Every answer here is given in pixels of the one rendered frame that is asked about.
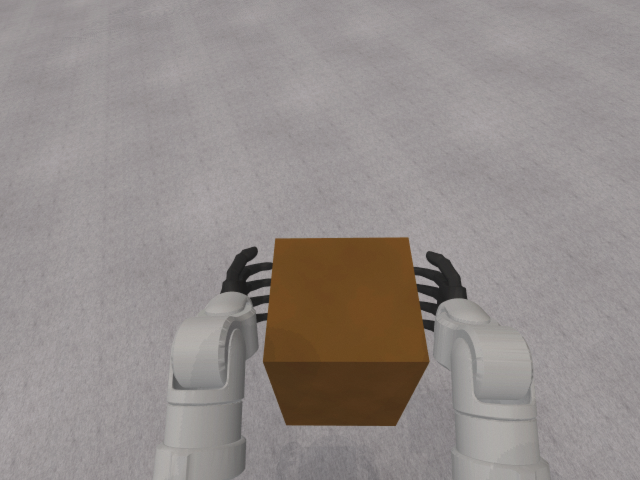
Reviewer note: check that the robot right hand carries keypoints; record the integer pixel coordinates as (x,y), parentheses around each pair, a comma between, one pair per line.
(448,280)

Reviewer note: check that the robot right forearm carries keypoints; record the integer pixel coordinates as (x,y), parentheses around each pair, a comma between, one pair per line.
(493,394)

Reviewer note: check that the robot left hand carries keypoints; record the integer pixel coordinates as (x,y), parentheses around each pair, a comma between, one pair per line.
(238,273)

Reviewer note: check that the robot left forearm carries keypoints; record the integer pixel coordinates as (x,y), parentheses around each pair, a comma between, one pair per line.
(206,385)

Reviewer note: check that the carton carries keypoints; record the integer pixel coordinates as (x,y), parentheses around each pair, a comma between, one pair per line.
(345,342)

